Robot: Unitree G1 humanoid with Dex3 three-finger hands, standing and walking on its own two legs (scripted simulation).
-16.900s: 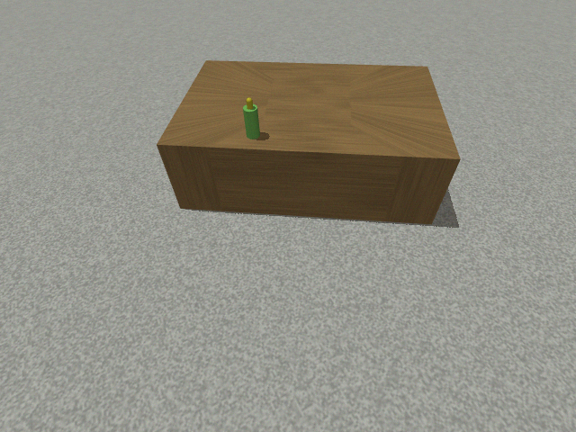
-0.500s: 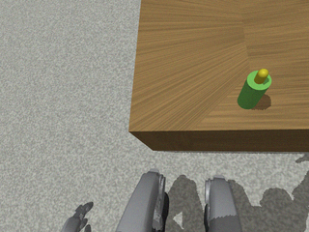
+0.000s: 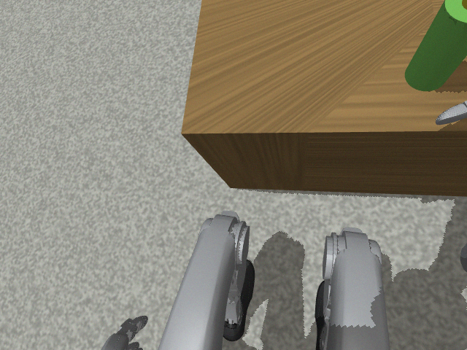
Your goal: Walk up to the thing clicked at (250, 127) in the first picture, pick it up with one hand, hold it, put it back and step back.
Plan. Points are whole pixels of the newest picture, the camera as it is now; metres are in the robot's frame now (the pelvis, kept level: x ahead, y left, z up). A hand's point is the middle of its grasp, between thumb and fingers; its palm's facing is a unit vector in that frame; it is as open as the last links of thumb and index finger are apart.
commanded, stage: close in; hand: right
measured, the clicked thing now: (454, 32) +0.55 -0.23 +0.06
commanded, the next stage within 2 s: rest palm in 0.34 s
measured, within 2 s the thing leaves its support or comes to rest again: leaves its support in 1.74 s
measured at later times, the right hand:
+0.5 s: hand (446, 45) +0.55 -0.22 +0.04, palm faces +0.12 +0.99 +0.01, open 17.2 cm
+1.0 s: hand (441, 34) +0.56 -0.22 +0.05, palm faces +0.11 +0.99 -0.01, open 15.3 cm
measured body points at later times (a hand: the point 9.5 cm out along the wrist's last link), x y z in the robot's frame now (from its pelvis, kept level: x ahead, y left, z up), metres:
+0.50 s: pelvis +0.02 +0.01 +0.02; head +0.23 -0.04 +0.42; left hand +0.09 +0.28 -0.09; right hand +0.54 -0.28 +0.05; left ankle +0.12 +0.12 -0.38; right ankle +0.08 -0.12 -0.38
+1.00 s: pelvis +0.02 +0.00 +0.02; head +0.23 -0.04 +0.41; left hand +0.09 +0.27 -0.09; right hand +0.55 -0.27 +0.05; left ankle +0.12 +0.12 -0.38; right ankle +0.08 -0.12 -0.38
